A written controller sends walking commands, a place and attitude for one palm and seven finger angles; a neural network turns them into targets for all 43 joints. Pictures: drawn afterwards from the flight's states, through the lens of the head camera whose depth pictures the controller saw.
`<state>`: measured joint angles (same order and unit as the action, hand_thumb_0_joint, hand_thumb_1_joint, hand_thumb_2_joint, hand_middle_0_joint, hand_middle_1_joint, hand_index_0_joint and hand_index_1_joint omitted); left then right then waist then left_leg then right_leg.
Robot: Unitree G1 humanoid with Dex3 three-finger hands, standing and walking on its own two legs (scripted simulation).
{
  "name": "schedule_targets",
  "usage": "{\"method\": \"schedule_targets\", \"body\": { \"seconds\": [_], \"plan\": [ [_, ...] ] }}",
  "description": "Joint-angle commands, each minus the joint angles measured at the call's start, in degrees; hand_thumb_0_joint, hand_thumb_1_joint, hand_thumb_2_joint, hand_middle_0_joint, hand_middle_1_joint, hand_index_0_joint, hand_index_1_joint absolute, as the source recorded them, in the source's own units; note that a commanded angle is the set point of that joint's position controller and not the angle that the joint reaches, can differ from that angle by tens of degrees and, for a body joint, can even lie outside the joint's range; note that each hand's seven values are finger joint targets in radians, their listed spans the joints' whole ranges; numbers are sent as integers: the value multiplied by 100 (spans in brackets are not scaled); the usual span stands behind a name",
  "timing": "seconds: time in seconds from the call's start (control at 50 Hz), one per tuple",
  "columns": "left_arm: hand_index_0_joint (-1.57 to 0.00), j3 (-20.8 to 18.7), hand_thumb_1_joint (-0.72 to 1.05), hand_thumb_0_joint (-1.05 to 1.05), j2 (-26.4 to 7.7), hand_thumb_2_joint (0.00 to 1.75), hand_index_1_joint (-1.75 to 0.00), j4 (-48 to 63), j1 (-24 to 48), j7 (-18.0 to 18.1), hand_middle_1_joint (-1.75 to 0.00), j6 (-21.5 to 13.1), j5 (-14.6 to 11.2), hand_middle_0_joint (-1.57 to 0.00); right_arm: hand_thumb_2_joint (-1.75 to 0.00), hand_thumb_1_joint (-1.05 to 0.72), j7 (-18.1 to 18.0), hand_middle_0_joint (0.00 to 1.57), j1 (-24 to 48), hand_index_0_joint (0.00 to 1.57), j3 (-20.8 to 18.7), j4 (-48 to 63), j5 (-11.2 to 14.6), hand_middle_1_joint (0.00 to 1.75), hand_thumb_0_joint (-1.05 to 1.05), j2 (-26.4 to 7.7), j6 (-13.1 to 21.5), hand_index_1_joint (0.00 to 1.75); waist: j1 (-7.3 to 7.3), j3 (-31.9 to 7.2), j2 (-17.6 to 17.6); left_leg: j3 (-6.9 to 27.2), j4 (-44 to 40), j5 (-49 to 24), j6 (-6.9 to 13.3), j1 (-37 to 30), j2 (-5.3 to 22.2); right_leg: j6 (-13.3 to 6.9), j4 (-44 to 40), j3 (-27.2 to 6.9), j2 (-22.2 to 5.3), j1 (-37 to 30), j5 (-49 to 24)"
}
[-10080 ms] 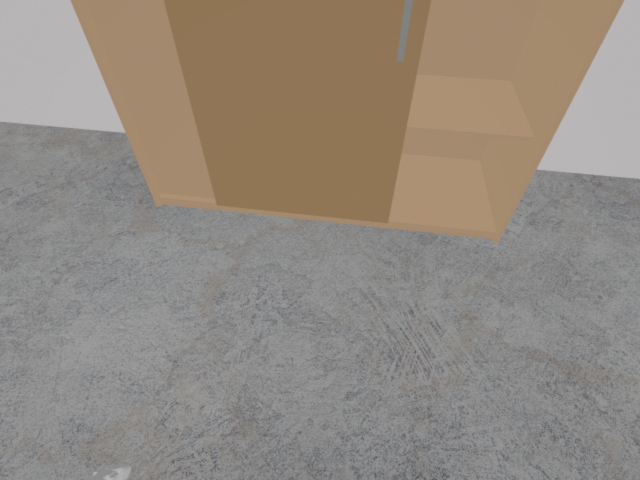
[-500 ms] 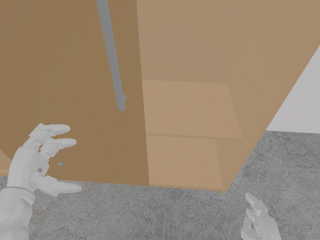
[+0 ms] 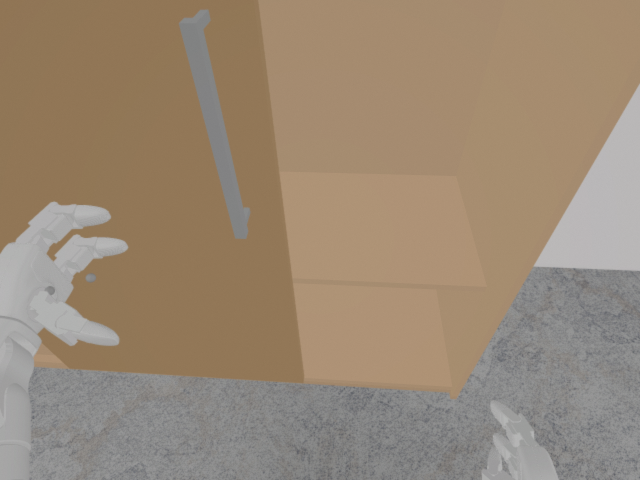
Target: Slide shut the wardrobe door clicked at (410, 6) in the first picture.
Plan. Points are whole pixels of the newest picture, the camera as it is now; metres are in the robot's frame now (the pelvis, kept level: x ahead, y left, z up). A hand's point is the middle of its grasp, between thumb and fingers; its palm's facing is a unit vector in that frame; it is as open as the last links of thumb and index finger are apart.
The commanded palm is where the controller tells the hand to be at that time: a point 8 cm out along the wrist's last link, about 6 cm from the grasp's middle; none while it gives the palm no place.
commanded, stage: raise the hand with hooked fingers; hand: left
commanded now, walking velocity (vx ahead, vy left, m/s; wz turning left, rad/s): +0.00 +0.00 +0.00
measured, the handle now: (225, 143) +0.51 +0.19 +0.17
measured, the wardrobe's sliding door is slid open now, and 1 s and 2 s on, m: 0.46 0.46 0.46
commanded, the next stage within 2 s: move the hooked fingers beside the handle in 0.38 s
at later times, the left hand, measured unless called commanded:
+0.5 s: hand (99, 285) +0.27 +0.27 +0.14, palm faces +0.10 -0.99 -0.06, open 14.0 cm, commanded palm +0.25 +0.32 +0.15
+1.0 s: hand (129, 247) +0.34 +0.27 +0.14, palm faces +0.07 -1.00 -0.02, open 14.0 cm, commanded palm +0.31 +0.32 +0.14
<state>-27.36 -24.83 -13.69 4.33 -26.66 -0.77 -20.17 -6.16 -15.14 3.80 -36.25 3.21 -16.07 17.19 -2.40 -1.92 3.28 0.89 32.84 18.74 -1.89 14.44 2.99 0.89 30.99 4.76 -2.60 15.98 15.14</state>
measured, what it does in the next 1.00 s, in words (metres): stands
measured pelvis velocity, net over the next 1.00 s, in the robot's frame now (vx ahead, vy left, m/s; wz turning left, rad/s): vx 0.00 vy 0.00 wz -0.02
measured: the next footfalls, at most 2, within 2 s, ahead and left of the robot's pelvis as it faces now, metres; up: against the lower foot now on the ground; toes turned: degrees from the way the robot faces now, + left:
none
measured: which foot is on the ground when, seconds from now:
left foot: down 0.00-1.00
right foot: down 0.00-1.00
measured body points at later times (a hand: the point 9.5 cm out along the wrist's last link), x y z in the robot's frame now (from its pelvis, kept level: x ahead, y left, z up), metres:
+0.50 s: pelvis +0.00 +0.00 +0.00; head -0.01 -0.02 +0.45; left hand +0.26 +0.33 +0.15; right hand +0.18 -0.23 -0.07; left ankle -0.02 +0.14 -0.73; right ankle +0.01 -0.13 -0.73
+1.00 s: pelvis +0.00 +0.00 +0.00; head +0.01 -0.01 +0.45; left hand +0.33 +0.32 +0.14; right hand +0.14 -0.25 -0.09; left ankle -0.02 +0.14 -0.73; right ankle +0.01 -0.13 -0.73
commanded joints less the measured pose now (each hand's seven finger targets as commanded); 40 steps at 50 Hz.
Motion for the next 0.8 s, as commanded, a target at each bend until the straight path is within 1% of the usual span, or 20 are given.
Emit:
{"method": "schedule_targets", "body": {
  "seconds": [0.0,0.02,0.04,0.08,0.1,0.16,0.26,0.28,0.46,0.52,0.54,0.56,0.58,0.6,0.64,0.66,0.7,0.72,0.76,0.78],
  "plan": [
    [-30,-450,-50,0,-1403,30,-120,1193,1100,12,-120,-264,-119,-30,-90,-90,-12,20,595,20,-326,952,21,30,0,-682,354,30,-56,-992,-10,-130,-440,-1428,267,-43,-371,-125,-328,-50,286,-678,-1342],
    [-30,-510,-50,0,-1476,30,-120,1398,1189,59,-120,-311,-95,-30,-90,-90,-9,20,601,20,-335,984,21,30,0,-669,368,30,-46,-1091,15,-119,-459,-1509,275,-114,-368,-123,-316,-36,281,-692,-1415],
    [-30,-559,-50,0,-1527,30,-120,1503,1215,118,-120,-346,-62,-30,-90,-90,-13,20,607,20,-337,986,11,30,0,-653,375,30,-62,-1132,235,-143,-469,-1502,268,-174,-367,-131,-318,-43,284,-673,-1374],
    [-30,-614,-50,0,-1495,30,-120,1595,1206,210,-120,-442,-50,-30,-90,-90,-31,20,577,20,-352,972,-1,30,0,-630,398,30,-37,-1171,102,-140,-483,-1611,271,-255,-357,-122,-303,-13,295,-693,-1479],
    [-30,-686,-50,0,-1565,30,-120,1518,1170,257,-120,-466,-52,-30,-90,-90,-33,20,552,20,-339,912,-28,30,0,-642,386,30,-50,-1063,1,-143,-481,-1583,273,-178,-345,-121,-336,-26,305,-720,-1460],
    [-30,-568,-50,0,-1457,30,-120,1548,1322,298,-120,-518,7,-30,-90,-90,-61,20,577,20,-339,877,-3,30,0,-623,415,30,-6,-987,342,-165,-524,-1534,264,-251,-358,-129,-340,-37,287,-622,-1428],
    [-30,-481,-50,0,-1383,30,-120,1232,1244,229,-120,-425,3,-30,-90,-90,-102,20,592,20,-326,854,8,30,0,-634,409,30,14,-853,45,-154,-567,-1288,285,-154,-351,-107,-421,-55,291,-583,-1227],
    [-30,-396,-50,0,-1308,30,-120,1239,1286,195,-120,-410,-6,-30,-90,-90,-105,20,613,20,-319,850,21,30,0,-632,407,30,38,-820,57,-160,-576,-1225,279,-150,-352,-99,-437,-53,288,-545,-1166],
    [-30,-456,-50,0,-1379,30,-120,1333,1334,217,-120,-420,1,-30,-90,-90,-107,20,649,20,-295,875,10,30,0,-613,418,30,17,-897,134,-120,-602,-1222,272,-196,-348,-113,-442,-40,298,-572,-1102],
    [-30,-258,-50,0,-1270,30,-120,1281,1834,247,-120,-458,21,-30,-90,-90,-136,20,645,20,-288,804,15,30,0,-605,411,30,123,-774,90,-112,-603,-1072,276,-205,-346,-94,-500,-72,302,-442,-973],
    [-30,-322,-50,0,-1331,30,-120,1187,1811,270,-120,-478,40,-30,-90,-90,-151,20,617,20,-304,776,16,30,0,-622,414,30,107,-845,83,-100,-604,-1118,268,-225,-337,-104,-464,-55,306,-476,-1002],
    [-30,-147,-50,0,-1179,30,-120,1199,1885,264,-120,-491,63,-30,-90,-90,-150,20,618,20,-293,793,15,30,0,-611,423,30,120,-899,66,-94,-613,-1124,270,-248,-349,-103,-445,-44,301,-471,-1011],
    [-30,-220,-50,0,-1267,30,-120,1085,1885,282,-120,-474,86,-30,-90,-90,-161,20,600,20,-304,774,17,30,0,-615,421,30,110,-901,115,-103,-602,-1091,273,-252,-344,-103,-453,-59,294,-433,-974],
    [-30,-198,-50,0,-1296,30,-120,906,2009,304,-120,-467,98,-30,-90,-90,-162,20,576,20,-281,712,11,30,0,-632,389,30,134,-722,25,-101,-604,-959,267,-121,-346,-105,-518,-77,295,-411,-823],
    [-30,-281,-50,0,-1494,30,-120,547,2335,305,-120,-460,151,-30,-90,-90,-200,20,559,20,-289,665,26,30,0,-670,351,30,192,-626,-52,-88,-623,-747,270,-22,-338,-85,-549,-105,277,-276,-572],
    [-30,-262,-50,0,-1515,30,-120,452,2498,290,-120,-483,175,-30,-90,-90,-210,20,559,20,-290,654,26,30,0,-669,342,30,218,-649,-50,-83,-611,-770,275,-45,-334,-90,-532,-109,272,-256,-588],
    [-30,-251,-50,0,-1547,30,-120,511,2649,290,-120,-554,212,-30,-90,-90,-196,20,563,20,-281,723,3,30,0,-646,339,30,142,-964,185,-90,-574,-923,265,-100,-357,-122,-473,-139,253,-451,-737],
    [-30,-317,-50,0,-1629,30,-120,387,2705,284,-120,-572,223,-30,-90,-90,-197,20,541,20,-287,722,8,30,0,-651,332,30,162,-1034,202,-101,-557,-988,268,-106,-350,-120,-449,-138,246,-474,-830],
    [-30,-443,-50,0,-1725,30,-120,116,2643,247,-120,-614,217,-30,-90,-90,-188,20,472,20,-308,712,-4,30,0,-668,301,30,148,-1139,-3,-102,-514,-1151,277,-81,-340,-116,-386,-117,258,-514,-1043],
    [-30,-366,-50,0,-1671,30,-120,92,2739,210,-120,-648,220,-30,-90,-90,-178,20,478,20,-305,720,-6,30,0,-673,289,30,153,-1160,71,-114,-509,-1209,264,-70,-345,-120,-351,-118,250,-524,-1140]
  ]
}}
